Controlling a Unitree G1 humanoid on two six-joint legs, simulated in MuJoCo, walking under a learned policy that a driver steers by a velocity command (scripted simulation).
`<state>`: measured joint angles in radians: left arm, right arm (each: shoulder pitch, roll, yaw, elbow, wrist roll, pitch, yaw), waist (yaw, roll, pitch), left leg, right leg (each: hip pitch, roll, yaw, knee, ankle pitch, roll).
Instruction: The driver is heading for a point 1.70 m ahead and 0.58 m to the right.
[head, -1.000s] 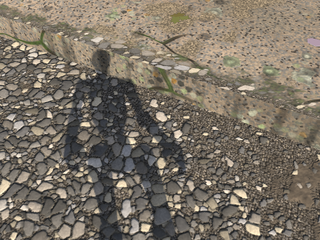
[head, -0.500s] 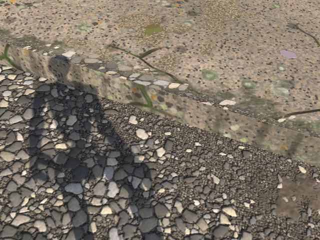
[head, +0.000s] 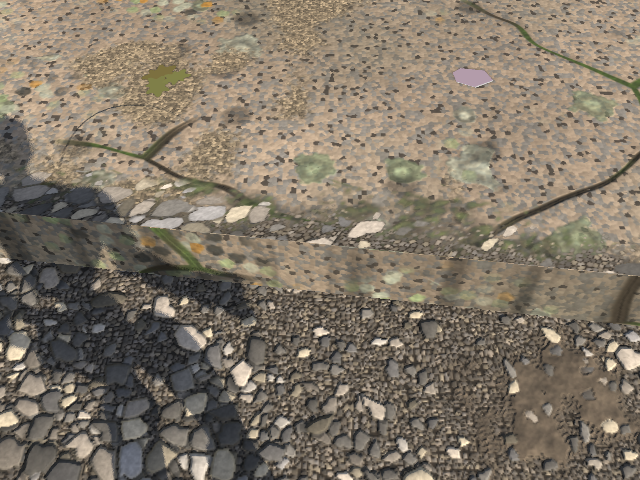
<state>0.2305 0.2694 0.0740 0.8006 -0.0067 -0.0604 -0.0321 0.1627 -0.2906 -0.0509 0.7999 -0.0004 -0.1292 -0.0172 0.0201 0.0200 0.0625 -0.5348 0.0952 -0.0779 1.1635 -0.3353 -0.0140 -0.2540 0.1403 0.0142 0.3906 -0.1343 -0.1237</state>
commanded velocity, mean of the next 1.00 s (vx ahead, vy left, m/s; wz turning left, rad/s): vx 0.08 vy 0.00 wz -0.59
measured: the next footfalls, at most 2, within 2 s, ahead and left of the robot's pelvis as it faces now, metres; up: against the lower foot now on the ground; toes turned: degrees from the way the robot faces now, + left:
left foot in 0.26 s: +0.31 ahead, +0.12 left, +0.00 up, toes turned -15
right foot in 0.68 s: +0.11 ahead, -0.09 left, +0.00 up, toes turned -32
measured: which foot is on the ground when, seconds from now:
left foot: up 0.00-0.24, down 0.26-0.68, up 0.70-1.00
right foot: down 0.00-0.28, up 0.30-0.66, down 0.68-1.00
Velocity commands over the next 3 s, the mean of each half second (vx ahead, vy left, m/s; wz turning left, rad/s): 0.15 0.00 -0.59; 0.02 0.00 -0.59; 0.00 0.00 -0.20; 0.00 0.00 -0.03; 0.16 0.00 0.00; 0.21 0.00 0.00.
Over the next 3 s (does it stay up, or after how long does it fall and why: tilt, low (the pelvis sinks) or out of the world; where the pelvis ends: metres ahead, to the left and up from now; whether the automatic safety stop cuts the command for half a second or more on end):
stays up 0.33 -0.10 0.00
